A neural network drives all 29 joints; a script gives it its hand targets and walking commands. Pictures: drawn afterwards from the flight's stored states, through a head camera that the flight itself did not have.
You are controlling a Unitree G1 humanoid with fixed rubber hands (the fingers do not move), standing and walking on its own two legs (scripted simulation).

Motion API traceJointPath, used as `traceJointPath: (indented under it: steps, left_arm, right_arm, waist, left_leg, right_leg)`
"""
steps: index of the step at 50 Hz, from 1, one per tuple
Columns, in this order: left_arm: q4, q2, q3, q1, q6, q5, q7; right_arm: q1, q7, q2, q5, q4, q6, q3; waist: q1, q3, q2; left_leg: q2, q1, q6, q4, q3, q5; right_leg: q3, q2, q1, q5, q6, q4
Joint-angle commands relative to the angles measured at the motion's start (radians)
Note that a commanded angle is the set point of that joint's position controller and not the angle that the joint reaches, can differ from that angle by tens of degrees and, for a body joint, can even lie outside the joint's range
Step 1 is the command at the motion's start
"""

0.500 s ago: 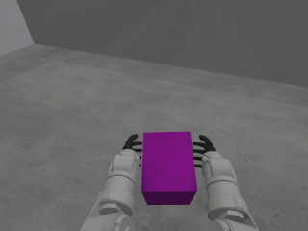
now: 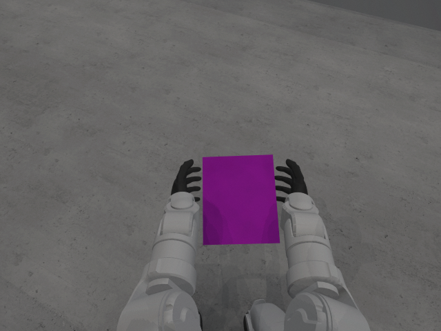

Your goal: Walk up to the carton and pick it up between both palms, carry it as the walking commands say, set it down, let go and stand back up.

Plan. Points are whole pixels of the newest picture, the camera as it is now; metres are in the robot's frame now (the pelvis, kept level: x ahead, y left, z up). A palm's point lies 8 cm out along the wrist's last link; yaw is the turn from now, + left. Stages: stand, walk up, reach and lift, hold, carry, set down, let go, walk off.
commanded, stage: set down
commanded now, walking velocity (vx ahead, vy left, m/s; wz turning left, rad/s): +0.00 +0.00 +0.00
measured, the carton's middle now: (238, 205) +0.38 -0.06 -0.10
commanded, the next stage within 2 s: none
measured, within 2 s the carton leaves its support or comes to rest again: neither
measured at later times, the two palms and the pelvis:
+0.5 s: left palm (188, 206) +0.40 +0.06 -0.12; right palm (282, 207) +0.37 -0.16 -0.11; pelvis +0.02 +0.00 -0.06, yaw +1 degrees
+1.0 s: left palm (193, 210) +0.42 +0.05 -0.20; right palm (275, 212) +0.40 -0.16 -0.20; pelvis +0.00 +0.00 -0.14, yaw +1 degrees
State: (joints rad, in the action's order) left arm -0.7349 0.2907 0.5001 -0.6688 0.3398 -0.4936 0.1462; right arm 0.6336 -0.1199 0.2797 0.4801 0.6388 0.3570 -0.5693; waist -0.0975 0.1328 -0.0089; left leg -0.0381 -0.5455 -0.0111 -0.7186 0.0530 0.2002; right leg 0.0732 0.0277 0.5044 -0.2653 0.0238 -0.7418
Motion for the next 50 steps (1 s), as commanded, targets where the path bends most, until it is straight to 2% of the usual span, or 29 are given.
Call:
traceJointPath:
  steps: [1,12,22,31,50]
  left_arm:
    - [-0.102,0.843,-0.372,-0.465,-0.088,0.118,-0.199]
    - [-0.063,0.867,-0.547,-0.381,-0.218,0.163,-0.170]
    - [-0.071,0.836,-0.627,-0.368,-0.264,0.196,-0.134]
    - [-0.090,0.826,-0.625,-0.406,-0.267,0.209,-0.117]
    - [-0.123,0.820,-0.558,-0.589,-0.221,0.219,-0.108]
  right_arm:
    - [0.482,0.222,0.832,-0.130,0.118,-0.078,0.395]
    - [0.390,0.231,0.802,-0.150,0.078,-0.207,0.512]
    - [0.389,0.217,0.756,-0.212,0.077,-0.252,0.587]
    - [0.433,0.201,0.756,-0.254,0.087,-0.252,0.615]
    - [0.627,0.201,0.737,-0.262,0.126,-0.203,0.552]
  waist:
    - [0.003,-0.499,0.010]
    - [-0.030,-0.712,0.035]
    - [-0.045,-0.808,0.053]
    - [-0.038,-0.868,0.057]
    - [-0.042,-0.966,0.068]
  left_leg:
    - [-0.067,0.204,-0.034,0.080,0.050,0.113]
    - [-0.095,0.077,-0.010,-0.082,0.053,-0.038]
    - [-0.128,-0.099,0.006,-0.233,0.042,-0.036]
    - [-0.145,-0.240,0.013,-0.353,0.019,-0.005]
    - [-0.170,-0.490,0.017,-0.555,-0.007,0.134]
  right_leg:
    - [0.009,0.067,0.032,-0.052,-0.042,0.111]
    - [-0.025,0.095,0.198,0.082,-0.035,-0.063]
    - [-0.038,0.112,0.349,0.098,-0.023,-0.212]
    - [-0.044,0.126,0.465,0.073,-0.008,-0.323]
    - [-0.068,0.145,0.695,-0.062,0.007,-0.519]
